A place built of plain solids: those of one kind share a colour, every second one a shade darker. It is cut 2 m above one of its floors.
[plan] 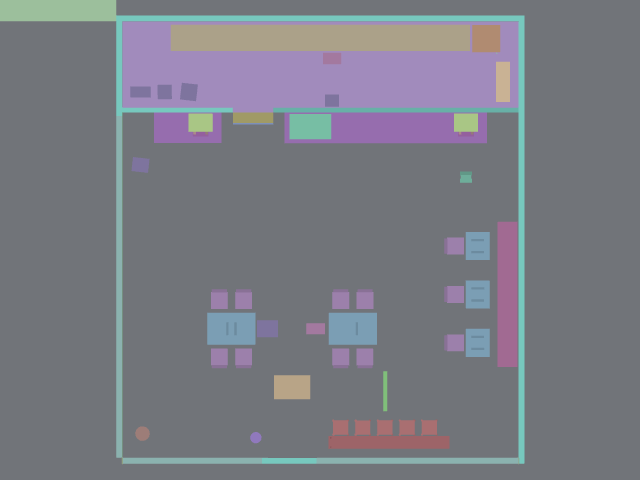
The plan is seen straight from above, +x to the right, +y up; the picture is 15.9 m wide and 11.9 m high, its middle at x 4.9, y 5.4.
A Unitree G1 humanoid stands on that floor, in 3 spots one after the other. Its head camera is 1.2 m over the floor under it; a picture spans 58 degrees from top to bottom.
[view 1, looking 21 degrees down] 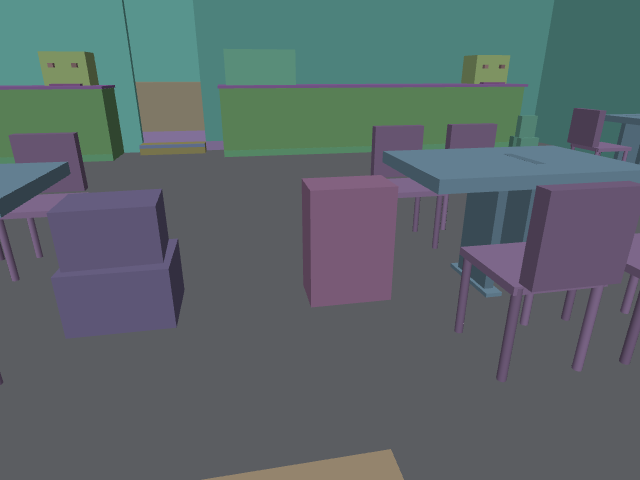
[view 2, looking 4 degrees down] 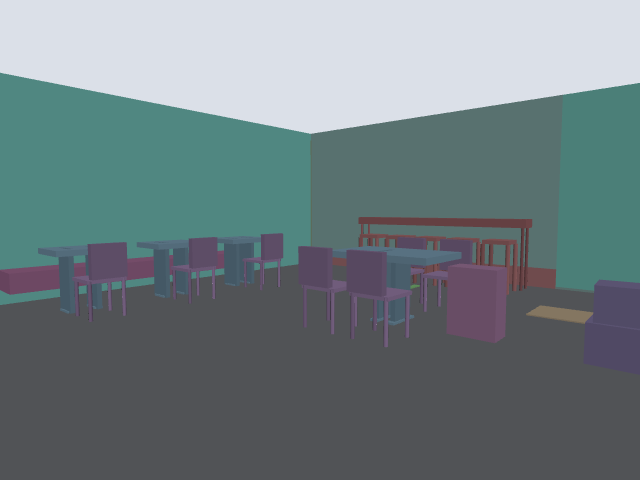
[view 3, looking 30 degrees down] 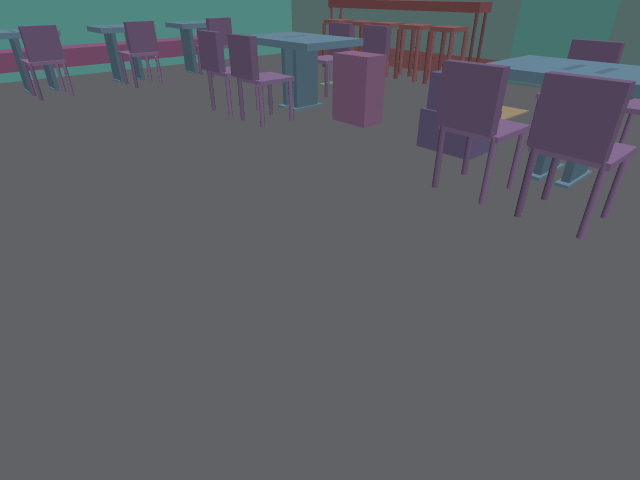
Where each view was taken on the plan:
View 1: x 4.21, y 1.00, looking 79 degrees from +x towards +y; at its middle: suitcase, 2.25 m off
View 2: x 3.24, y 7.26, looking -49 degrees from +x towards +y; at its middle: window_wall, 9.64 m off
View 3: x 1.64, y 6.56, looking -42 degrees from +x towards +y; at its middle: ground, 2.40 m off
